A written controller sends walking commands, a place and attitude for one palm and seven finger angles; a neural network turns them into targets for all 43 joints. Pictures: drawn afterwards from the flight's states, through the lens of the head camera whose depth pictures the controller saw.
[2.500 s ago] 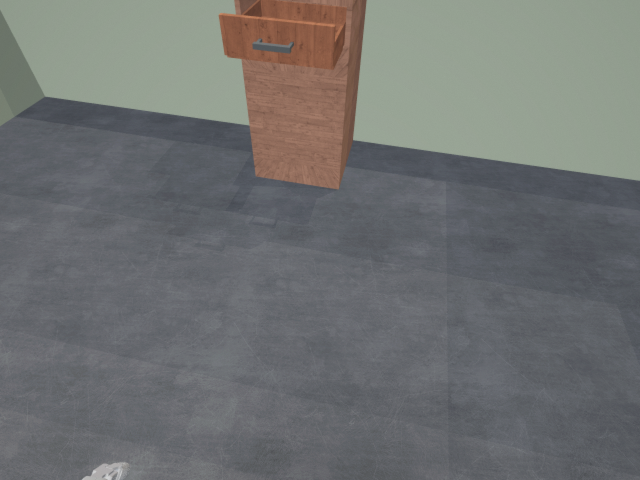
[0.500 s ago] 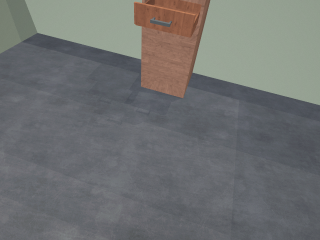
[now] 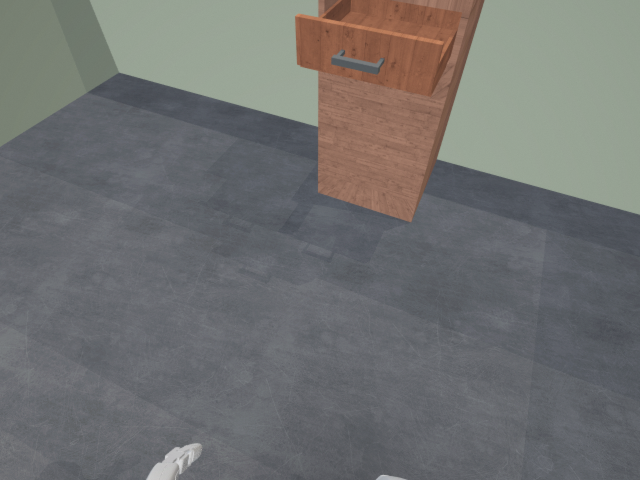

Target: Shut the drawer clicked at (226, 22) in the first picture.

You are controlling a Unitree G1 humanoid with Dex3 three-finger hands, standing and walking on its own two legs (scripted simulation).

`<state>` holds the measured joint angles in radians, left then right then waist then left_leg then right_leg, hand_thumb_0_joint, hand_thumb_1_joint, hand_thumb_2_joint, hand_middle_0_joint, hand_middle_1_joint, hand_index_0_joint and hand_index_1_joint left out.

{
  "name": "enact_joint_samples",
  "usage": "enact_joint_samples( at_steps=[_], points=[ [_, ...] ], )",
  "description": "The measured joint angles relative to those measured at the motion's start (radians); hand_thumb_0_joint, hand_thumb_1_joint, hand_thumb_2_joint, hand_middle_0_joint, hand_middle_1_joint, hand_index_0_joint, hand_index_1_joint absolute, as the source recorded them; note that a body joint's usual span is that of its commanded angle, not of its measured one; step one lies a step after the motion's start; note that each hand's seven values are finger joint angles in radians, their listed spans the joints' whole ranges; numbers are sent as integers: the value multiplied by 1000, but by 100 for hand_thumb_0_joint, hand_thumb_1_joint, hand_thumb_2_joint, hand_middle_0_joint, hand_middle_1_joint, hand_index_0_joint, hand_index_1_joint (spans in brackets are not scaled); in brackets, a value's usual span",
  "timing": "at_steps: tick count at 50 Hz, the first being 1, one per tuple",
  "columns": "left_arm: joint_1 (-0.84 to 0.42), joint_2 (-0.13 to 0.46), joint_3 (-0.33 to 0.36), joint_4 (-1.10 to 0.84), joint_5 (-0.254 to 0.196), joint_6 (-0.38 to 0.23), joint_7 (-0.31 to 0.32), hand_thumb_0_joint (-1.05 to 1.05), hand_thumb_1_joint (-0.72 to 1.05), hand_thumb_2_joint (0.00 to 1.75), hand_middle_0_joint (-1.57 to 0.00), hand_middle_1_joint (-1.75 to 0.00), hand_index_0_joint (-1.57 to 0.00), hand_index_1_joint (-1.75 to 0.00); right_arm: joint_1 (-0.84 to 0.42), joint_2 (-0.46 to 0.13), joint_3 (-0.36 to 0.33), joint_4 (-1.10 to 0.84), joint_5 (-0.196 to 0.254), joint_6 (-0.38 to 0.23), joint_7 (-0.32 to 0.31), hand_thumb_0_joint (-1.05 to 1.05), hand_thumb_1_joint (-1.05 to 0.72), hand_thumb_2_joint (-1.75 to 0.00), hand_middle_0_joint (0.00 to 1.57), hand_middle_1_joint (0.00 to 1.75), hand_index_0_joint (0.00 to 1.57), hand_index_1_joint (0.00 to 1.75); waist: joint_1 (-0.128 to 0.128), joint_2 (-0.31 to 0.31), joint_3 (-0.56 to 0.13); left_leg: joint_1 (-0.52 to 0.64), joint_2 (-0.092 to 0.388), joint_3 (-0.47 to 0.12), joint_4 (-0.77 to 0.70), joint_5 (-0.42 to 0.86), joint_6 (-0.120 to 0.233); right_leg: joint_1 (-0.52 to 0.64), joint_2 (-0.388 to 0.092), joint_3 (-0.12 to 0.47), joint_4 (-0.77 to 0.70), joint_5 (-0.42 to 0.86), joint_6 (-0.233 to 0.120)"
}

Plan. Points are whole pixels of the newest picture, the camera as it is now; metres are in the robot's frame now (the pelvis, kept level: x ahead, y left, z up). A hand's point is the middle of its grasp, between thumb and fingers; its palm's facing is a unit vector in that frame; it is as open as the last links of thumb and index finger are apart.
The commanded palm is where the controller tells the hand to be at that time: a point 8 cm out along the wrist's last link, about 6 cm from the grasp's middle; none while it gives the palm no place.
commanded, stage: walk to a spot facing it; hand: left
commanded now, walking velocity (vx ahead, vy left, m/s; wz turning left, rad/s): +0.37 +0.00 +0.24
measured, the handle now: (358, 61) +1.06 -0.07 +0.00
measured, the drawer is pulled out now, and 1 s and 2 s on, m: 0.20 0.20 0.20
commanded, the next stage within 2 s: turn to face it in 0.54 s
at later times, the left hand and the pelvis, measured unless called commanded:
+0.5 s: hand out of the picture +0.13 +0.20 -0.17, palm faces +0.22 -0.96 -0.14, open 7.4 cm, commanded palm none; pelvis +0.24 +0.06 +0.00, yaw +7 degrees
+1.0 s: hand (216, 280) +0.48 +0.22 -0.15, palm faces -0.02 -0.97 -0.25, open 7.3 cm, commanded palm none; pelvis +0.39 +0.02 +0.00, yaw -3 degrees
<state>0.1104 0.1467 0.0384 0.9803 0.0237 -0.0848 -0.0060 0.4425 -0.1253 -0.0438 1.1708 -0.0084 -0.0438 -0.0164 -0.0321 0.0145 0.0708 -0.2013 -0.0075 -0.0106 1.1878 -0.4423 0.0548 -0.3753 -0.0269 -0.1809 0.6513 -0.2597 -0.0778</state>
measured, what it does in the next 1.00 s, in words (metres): walks ahead: left foot, then right foot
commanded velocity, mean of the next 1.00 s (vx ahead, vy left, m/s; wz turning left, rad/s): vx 0.20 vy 0.00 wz -0.14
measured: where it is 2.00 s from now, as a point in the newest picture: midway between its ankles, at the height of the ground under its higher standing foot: (299, 420)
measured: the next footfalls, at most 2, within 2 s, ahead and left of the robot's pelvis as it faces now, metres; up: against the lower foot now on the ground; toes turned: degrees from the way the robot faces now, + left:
left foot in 0.42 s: +0.33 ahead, +0.14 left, +0.00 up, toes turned +14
right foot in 0.92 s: +0.49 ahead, -0.06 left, +0.00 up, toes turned -9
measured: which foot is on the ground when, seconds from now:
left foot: up 0.00-0.40, down 0.42-0.92, up 0.94-1.00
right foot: down 0.00-0.42, up 0.44-0.90, down 0.92-1.00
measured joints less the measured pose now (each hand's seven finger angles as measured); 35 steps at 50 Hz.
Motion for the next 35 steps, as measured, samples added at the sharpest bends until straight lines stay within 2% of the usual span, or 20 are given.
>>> enact_joint_samples(
  at_steps=[1,3,6,9,14,19,21,22,24,26,28,30,35],
  points=[
    [20,2,2,8,-1,0,5,0,91,89,-20,-30,-20,-30,-22,-9,-5,-10,-3,4,2,1,-91,-90,20,29,20,30,6,-2,-6,-68,16,11,71,39,0,33,1,-4,-28,-4,7],
    [63,3,5,33,-1,-2,16,0,91,89,-20,-30,-20,-30,-74,-29,-12,-41,-10,12,4,1,-91,-90,20,29,20,30,11,0,-17,-190,51,22,110,104,-6,94,6,-13,-90,-2,12],
    [132,22,16,67,-1,-4,28,-1,94,89,-20,-30,-20,-30,-149,-53,-20,-90,-16,20,9,1,-91,-90,19,29,19,30,14,5,-32,-329,96,23,48,175,-27,171,13,-27,-171,-4,14],
    [201,30,10,104,2,1,26,0,94,89,-20,-30,-20,-30,-217,-66,-26,-129,-18,29,20,0,-91,-90,19,29,19,30,21,7,-43,-409,128,32,-65,246,-48,236,18,-36,-231,-16,21],
    [285,20,-6,144,3,5,21,0,93,89,-20,-30,-20,-30,-299,-65,-19,-162,-16,31,43,0,-91,-90,19,29,19,30,53,0,-35,-399,135,74,-344,309,-55,339,15,-56,-295,-56,48],
    [344,8,-13,160,4,10,19,1,92,89,-20,-30,-20,-30,-349,-51,-3,-173,-18,21,53,0,-91,-90,19,29,19,30,97,-16,-12,-291,78,131,-530,263,-12,416,-17,-84,-259,-156,98],
    [367,-1,-13,172,0,19,17,1,91,89,-20,-30,-20,-30,-354,-46,1,-185,-24,2,50,0,-91,-90,19,29,19,30,93,-23,-8,-230,47,141,-579,260,19,376,-57,-82,-86,-225,107],
    [359,-3,-13,178,-4,30,14,1,91,89,-20,-30,-20,-30,-355,-42,1,-190,-25,-9,45,0,-91,-90,19,29,19,30,88,-28,1,-230,34,143,-546,235,29,314,-72,-42,83,-248,103],
    [333,-3,-12,175,-8,44,12,1,91,89,-20,-30,-20,-30,-344,-32,7,-189,-18,-19,33,0,-91,-90,19,29,19,30,88,-35,15,-192,18,152,-536,196,36,176,-71,49,398,-238,89],
    [299,1,-6,165,-7,47,11,1,91,89,-20,-30,-20,-30,-316,-21,11,-175,-14,-23,22,0,-91,-90,20,29,20,30,85,-42,11,-130,5,160,-592,196,27,54,-76,90,561,-173,87],
    [261,5,1,143,-3,50,11,1,91,89,-20,-30,-20,-30,-286,-18,-7,-170,-1,-35,1,-1,-93,-90,20,29,20,30,78,-49,4,-67,-8,167,-663,208,29,-42,-89,110,589,-116,94],
    [222,8,6,118,2,55,13,1,91,89,-20,-30,-20,-30,-259,-34,-10,-160,-3,-39,-7,-3,-95,-90,20,30,20,30,69,-51,-8,-12,-16,171,-723,216,32,-111,-100,117,549,-75,100],
    [136,25,19,67,7,73,17,1,93,89,-20,-30,-20,-30,-177,-46,-1,-116,-8,-27,-7,-2,-94,-90,20,29,20,30,59,-59,-40,95,-25,178,-825,213,22,-191,-114,122,386,35,115]
  ],
)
